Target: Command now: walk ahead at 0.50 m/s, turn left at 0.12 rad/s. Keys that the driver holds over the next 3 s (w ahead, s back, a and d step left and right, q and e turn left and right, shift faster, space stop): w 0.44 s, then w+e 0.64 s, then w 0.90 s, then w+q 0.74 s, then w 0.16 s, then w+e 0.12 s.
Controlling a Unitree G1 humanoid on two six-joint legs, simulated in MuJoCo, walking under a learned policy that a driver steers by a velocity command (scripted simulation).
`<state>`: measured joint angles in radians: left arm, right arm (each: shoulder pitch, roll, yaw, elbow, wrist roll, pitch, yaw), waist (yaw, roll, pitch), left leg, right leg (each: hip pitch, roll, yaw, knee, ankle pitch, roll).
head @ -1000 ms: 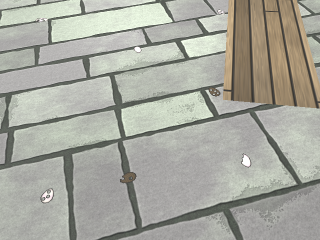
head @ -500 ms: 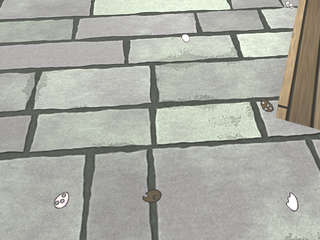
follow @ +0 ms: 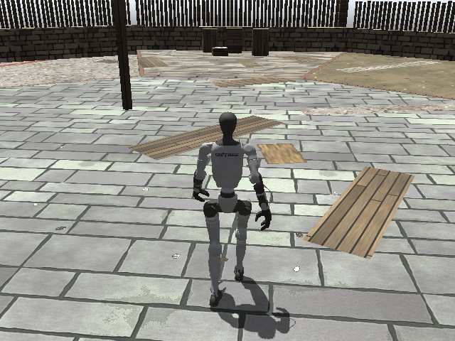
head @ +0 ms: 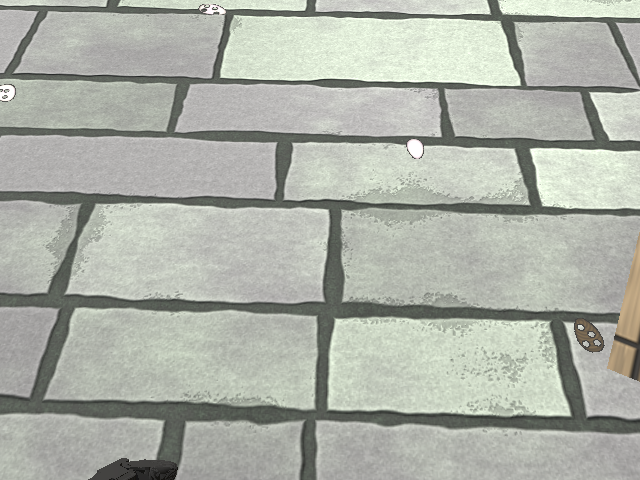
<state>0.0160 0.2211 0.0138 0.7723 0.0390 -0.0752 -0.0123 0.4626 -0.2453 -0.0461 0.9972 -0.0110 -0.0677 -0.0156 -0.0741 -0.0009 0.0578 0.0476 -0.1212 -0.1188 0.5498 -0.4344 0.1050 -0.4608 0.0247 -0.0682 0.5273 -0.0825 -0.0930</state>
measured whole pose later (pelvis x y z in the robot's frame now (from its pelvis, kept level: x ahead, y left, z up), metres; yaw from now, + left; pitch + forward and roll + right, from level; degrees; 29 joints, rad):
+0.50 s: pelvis +0.27 +0.01 +0.01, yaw -1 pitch +1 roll -2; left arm 0.46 0.21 0.03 1.02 0.02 -0.08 0.00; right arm 0.00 -0.21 -0.01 0.80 -0.03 -0.06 0.02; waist 0.08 0.02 0.05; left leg -0.46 0.02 0.06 0.51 -0.11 0.08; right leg 0.09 0.06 -0.03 0.28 -0.38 -0.04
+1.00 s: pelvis +0.52 +0.00 +0.01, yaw -15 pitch +1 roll +1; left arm 0.05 0.21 0.04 0.82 0.04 -0.01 -0.06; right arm 0.42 -0.20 -0.04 0.99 -0.02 -0.09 -0.03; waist -0.05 -0.02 0.06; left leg 0.11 -0.01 0.31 0.25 -0.38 0.01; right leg -0.57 -0.04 -0.12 0.65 -0.09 -0.11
